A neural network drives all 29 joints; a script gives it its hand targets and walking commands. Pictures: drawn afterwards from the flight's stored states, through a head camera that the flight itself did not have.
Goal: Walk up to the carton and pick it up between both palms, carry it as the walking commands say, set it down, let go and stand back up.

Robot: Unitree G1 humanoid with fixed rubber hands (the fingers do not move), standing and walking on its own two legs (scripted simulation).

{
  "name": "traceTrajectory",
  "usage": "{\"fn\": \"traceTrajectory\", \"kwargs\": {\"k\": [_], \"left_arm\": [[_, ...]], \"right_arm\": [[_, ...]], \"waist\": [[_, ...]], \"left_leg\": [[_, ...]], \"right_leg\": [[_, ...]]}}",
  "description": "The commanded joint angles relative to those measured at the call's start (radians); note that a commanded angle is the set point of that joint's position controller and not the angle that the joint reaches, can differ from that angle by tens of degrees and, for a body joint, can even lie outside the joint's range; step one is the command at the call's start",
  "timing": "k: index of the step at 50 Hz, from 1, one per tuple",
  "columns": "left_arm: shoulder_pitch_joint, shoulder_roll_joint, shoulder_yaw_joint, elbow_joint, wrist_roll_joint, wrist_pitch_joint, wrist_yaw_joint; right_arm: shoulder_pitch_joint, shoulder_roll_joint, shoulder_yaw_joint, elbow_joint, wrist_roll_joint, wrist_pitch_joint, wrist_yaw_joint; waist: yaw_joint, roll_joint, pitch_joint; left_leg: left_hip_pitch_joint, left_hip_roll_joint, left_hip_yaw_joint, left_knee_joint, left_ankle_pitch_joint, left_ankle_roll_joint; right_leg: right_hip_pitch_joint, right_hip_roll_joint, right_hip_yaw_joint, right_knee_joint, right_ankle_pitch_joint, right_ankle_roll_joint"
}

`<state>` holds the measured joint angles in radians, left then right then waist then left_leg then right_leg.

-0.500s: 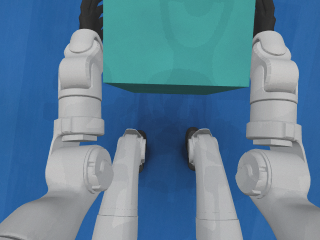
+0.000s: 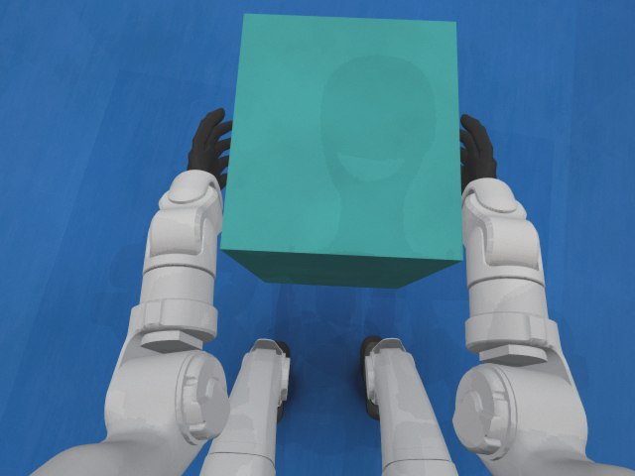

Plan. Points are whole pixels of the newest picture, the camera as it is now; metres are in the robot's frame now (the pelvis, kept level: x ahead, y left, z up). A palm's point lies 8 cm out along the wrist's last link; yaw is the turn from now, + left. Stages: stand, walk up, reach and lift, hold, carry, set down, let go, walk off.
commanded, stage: reach and lift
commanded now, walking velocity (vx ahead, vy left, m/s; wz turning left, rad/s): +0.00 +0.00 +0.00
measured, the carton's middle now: (338, 182) +0.47 +0.00 -0.11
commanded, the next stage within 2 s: none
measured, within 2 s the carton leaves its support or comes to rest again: neither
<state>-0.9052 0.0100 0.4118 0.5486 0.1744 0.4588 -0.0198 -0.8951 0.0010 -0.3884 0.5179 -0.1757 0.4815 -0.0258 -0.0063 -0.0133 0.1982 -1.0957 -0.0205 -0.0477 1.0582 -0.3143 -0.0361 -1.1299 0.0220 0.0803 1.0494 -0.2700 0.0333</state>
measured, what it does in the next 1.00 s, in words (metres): rises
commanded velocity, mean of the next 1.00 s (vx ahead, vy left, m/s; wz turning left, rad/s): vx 0.00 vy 0.00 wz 0.00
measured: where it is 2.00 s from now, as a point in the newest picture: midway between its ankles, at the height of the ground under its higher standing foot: (324, 394)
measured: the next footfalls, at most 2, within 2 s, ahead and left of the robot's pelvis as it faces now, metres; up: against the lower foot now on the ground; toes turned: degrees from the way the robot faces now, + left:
none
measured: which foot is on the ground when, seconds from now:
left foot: down 0.00-1.00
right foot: down 0.00-1.00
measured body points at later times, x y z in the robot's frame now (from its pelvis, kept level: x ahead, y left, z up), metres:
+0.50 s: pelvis +0.08 +0.00 +0.07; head +0.21 +0.00 +0.51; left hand +0.44 +0.16 +0.03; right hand +0.43 -0.16 +0.03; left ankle +0.10 +0.14 -0.64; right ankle +0.12 -0.13 -0.64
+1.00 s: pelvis +0.10 +0.01 +0.10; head +0.11 +0.01 +0.55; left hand +0.41 +0.17 +0.10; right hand +0.41 -0.15 +0.10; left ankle +0.10 +0.14 -0.64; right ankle +0.12 -0.13 -0.64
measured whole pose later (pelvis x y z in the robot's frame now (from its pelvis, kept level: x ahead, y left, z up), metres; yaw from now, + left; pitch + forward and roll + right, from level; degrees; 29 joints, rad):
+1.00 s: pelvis +0.10 +0.01 +0.10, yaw +1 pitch +1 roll +0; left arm -0.29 -0.12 0.28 0.36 0.24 0.56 -0.07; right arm -0.28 0.13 -0.29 0.32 -0.25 0.58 0.06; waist 0.00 -0.01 -0.01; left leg -0.22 0.00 -0.07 0.40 -0.20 -0.02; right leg -0.23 0.00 0.05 0.38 -0.17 0.02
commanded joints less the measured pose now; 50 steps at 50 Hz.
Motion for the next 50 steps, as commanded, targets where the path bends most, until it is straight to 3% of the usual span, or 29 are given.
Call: {"fn": "traceTrajectory", "kwargs": {"k": [1,2,5,10,12,14,18,20,22,23,25,27,29,30,31,32,35,36,37,38,39,41,42,43,44,46,48,49,50], "left_arm": [[-0.651,-1.135,-0.61,-0.034,-0.16,-0.04,-0.306],[-0.614,-1.12,-0.577,0.008,-0.142,-0.034,-0.308],[-0.513,-1.128,-0.453,0.127,-0.072,-0.028,-0.317],[-0.377,-1.093,-0.365,0.154,0.006,-0.027,-0.318],[-0.326,-1.092,-0.381,0.125,0.01,-0.036,-0.316],[-0.254,-1.08,-0.402,0.074,0.019,-0.044,-0.31],[-0.171,-1.09,-0.509,-0.043,-0.02,-0.07,-0.298],[-0.133,-1.069,-0.516,-0.039,-0.009,-0.074,-0.292],[-0.082,-1.107,-0.593,-0.094,-0.042,-0.083,-0.283],[-0.077,-1.094,-0.625,-0.135,-0.052,-0.087,-0.282],[-0.048,-1.102,-0.686,-0.182,-0.068,-0.086,-0.273],[-0.01,-1.099,-0.69,-0.17,-0.074,-0.077,-0.266],[0.007,-1.105,-0.743,-0.223,-0.09,-0.072,-0.261],[0.03,-1.105,-0.722,-0.181,-0.085,-0.062,-0.26],[0.047,-1.098,-0.708,-0.163,-0.074,-0.055,-0.257],[0.032,-1.108,-0.722,-0.187,-0.081,-0.053,-0.258],[0.05,-1.108,-0.768,-0.235,-0.108,-0.027,-0.255],[0.059,-1.096,-0.745,-0.212,-0.105,-0.015,-0.256],[0.088,-1.097,-0.731,-0.2,-0.092,-0.001,-0.257],[0.118,-1.098,-0.723,-0.185,-0.091,0.012,-0.255],[0.106,-1.079,-0.699,-0.169,-0.075,0.019,-0.256],[0.103,-1.087,-0.733,-0.219,-0.098,0.03,-0.25],[0.108,-1.079,-0.711,-0.2,-0.086,0.039,-0.25],[0.132,-1.064,-0.693,-0.192,-0.082,0.046,-0.246],[0.135,-1.064,-0.676,-0.168,-0.076,0.053,-0.252],[0.092,-1.077,-0.716,-0.227,-0.096,0.054,-0.25],[0.056,-1.066,-0.728,-0.248,-0.111,0.071,-0.249],[0.08,-1.056,-0.723,-0.248,-0.108,0.081,-0.25],[0.103,-1.039,-0.719,-0.253,-0.105,0.087,-0.247]], "right_arm": [[-0.652,1.144,0.617,-0.041,0.156,-0.048,0.322],[-0.604,1.132,0.571,0.015,0.138,-0.045,0.326],[-0.548,1.093,0.468,0.074,0.066,-0.05,0.334],[-0.415,1.074,0.398,0.088,-0.004,-0.047,0.335],[-0.374,1.063,0.416,0.065,-0.005,-0.055,0.332],[-0.313,1.079,0.457,0.025,0.005,-0.058,0.328],[-0.198,1.093,0.562,-0.076,0.03,-0.081,0.31],[-0.146,1.073,0.562,-0.076,0.027,-0.091,0.305],[-0.137,1.088,0.649,-0.182,0.067,-0.106,0.304],[-0.127,1.098,0.681,-0.206,0.089,-0.109,0.303],[-0.077,1.088,0.717,-0.235,0.096,-0.108,0.299],[-0.036,1.072,0.698,-0.213,0.094,-0.098,0.296],[-0.041,1.094,0.757,-0.282,0.124,-0.093,0.296],[-0.035,1.055,0.737,-0.261,0.12,-0.086,0.297],[-0.036,1.054,0.735,-0.256,0.11,-0.08,0.297],[-0.006,1.059,0.728,-0.236,0.108,-0.073,0.299],[-0.005,1.069,0.753,-0.281,0.135,-0.048,0.301],[0.016,1.055,0.729,-0.25,0.12,-0.033,0.299],[0.059,1.043,0.705,-0.226,0.105,-0.019,0.298],[0.045,1.035,0.713,-0.252,0.109,-0.009,0.295],[0.074,1.026,0.673,-0.196,0.081,0.004,0.295],[0.052,1.056,0.709,-0.246,0.118,0.014,0.297],[0.07,1.022,0.688,-0.224,0.098,0.025,0.296],[0.056,1.038,0.688,-0.228,0.104,0.037,0.294],[0.066,1.019,0.679,-0.225,0.095,0.04,0.292],[0.037,1.057,0.711,-0.244,0.114,0.048,0.29],[0.042,1.056,0.704,-0.241,0.121,0.066,0.287],[0.037,1.044,0.704,-0.255,0.117,0.074,0.283],[0.037,1.044,0.718,-0.275,0.125,0.081,0.281]], "waist": [[0.002,-0.015,-1.309],[0.006,0.02,-1.189],[0.0,0.011,-0.919],[0.0,0.011,-0.797],[0.002,0.017,-0.803],[0.024,-0.001,-0.838],[0.006,-0.027,-0.893],[0.011,-0.005,-0.837],[0.008,-0.029,-0.912],[0.021,-0.007,-0.954],[0.005,-0.001,-0.965],[0.006,0.009,-0.893],[0.013,-0.012,-0.929],[0.015,0.026,-0.876],[0.02,0.007,-0.856],[0.004,0.012,-0.836],[0.011,0.027,-0.853],[0.003,-0.003,-0.806],[-0.009,0.027,-0.744],[-0.005,0.017,-0.732],[-0.011,0.024,-0.652],[0.004,0.02,-0.68],[-0.009,0.027,-0.639],[0.014,-0.001,-0.59],[0.003,0.012,-0.566],[0.01,0.0,-0.58],[0.003,0.028,-0.543],[0.005,0.004,-0.507],[0.022,0.025,-0.502]], "left_leg": [[0.463,-0.119,0.043,-0.196,0.114,0.045],[0.447,-0.119,0.045,-0.217,0.094,0.043],[0.347,-0.118,0.041,-0.261,-0.019,0.05],[0.422,-0.115,0.039,-0.353,-0.006,0.048],[0.465,-0.109,0.038,-0.363,0.094,0.042],[0.507,-0.115,0.037,-0.385,0.183,0.041],[0.61,-0.109,0.02,-0.419,0.371,0.039],[0.618,-0.104,0.009,-0.442,0.392,0.04],[0.708,-0.104,-0.003,-0.449,0.464,0.041],[0.718,-0.106,0.002,-0.456,0.499,0.037],[0.776,-0.103,-0.003,-0.482,0.558,0.028],[0.77,-0.094,-0.012,-0.497,0.533,0.029],[0.837,-0.099,-0.01,-0.522,0.556,0.031],[0.814,-0.095,-0.013,-0.53,0.535,0.028],[0.826,-0.092,-0.012,-0.544,0.524,0.029],[0.826,-0.092,-0.009,-0.55,0.5,0.025],[0.906,-0.089,-0.013,-0.588,0.538,0.022],[0.913,-0.085,-0.016,-0.597,0.506,0.024],[0.9,-0.089,-0.008,-0.615,0.484,0.019],[0.933,-0.085,-0.014,-0.628,0.474,0.024],[0.895,-0.081,-0.012,-0.637,0.423,0.023],[0.959,-0.085,-0.011,-0.655,0.459,0.022],[0.945,-0.085,-0.009,-0.663,0.44,0.014],[0.944,-0.082,-0.012,-0.674,0.406,0.024],[0.928,-0.089,-0.002,-0.678,0.368,0.02],[0.966,-0.088,-0.005,-0.691,0.36,0.024],[0.967,-0.087,-0.002,-0.702,0.323,0.019],[0.969,-0.089,0.0,-0.707,0.311,0.018],[0.981,-0.09,0.002,-0.715,0.313,0.021]], "right_leg": [[0.585,0.112,-0.083,-0.159,0.109,-0.002],[0.544,0.106,-0.085,-0.175,0.084,-0.003],[0.474,0.091,-0.075,-0.233,-0.025,-0.013],[0.557,0.1,-0.075,-0.311,0.002,-0.022],[0.595,0.1,-0.064,-0.329,0.095,-0.022],[0.679,0.104,-0.056,-0.356,0.185,-0.018],[0.806,0.099,-0.034,-0.393,0.387,-0.012],[0.78,0.093,-0.033,-0.409,0.402,-0.014],[0.828,0.097,-0.033,-0.422,0.452,-0.011],[0.869,0.095,-0.024,-0.429,0.497,-0.014],[0.902,0.098,-0.023,-0.462,0.542,-0.015],[0.878,0.096,-0.028,-0.475,0.482,-0.015],[0.928,0.101,-0.033,-0.503,0.503,-0.012],[0.914,0.093,-0.029,-0.509,0.471,-0.015],[0.907,0.094,-0.035,-0.523,0.446,-0.016],[0.919,0.093,-0.037,-0.529,0.434,-0.018],[0.989,0.094,-0.041,-0.566,0.457,-0.014],[0.974,0.097,-0.049,-0.578,0.43,-0.012],[0.984,0.089,-0.043,-0.603,0.429,-0.02],[1.008,0.088,-0.048,-0.614,0.41,-0.016],[0.99,0.085,-0.043,-0.626,0.369,-0.022],[1.049,0.088,-0.045,-0.643,0.403,-0.017],[1.045,0.089,-0.043,-0.655,0.387,-0.021],[1.046,0.09,-0.049,-0.659,0.349,-0.015],[1.052,0.081,-0.043,-0.675,0.339,-0.019],[1.084,0.083,-0.045,-0.681,0.317,-0.019],[1.096,0.083,-0.045,-0.684,0.296,-0.026],[1.091,0.083,-0.045,-0.699,0.283,-0.025],[1.115,0.081,-0.043,-0.704,0.287,-0.025]]}}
